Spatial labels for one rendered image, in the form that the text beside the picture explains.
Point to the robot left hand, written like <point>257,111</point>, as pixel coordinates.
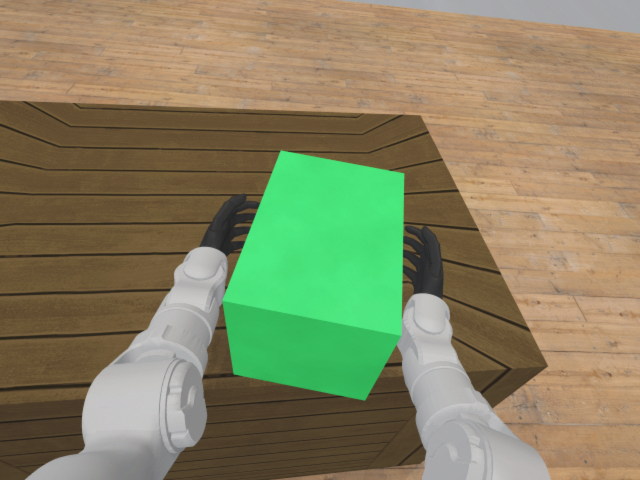
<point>221,231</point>

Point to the robot left upper arm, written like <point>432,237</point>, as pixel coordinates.
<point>138,418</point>

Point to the robot right hand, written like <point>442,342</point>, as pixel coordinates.
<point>429,276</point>

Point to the pedestal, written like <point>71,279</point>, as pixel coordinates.
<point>100,203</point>

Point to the robot right upper arm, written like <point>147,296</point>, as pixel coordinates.
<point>463,449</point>

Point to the carton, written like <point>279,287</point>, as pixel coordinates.
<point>315,300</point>

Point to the robot left forearm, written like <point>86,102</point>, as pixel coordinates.
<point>184,324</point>

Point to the robot right forearm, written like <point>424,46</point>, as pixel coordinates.
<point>438,385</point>

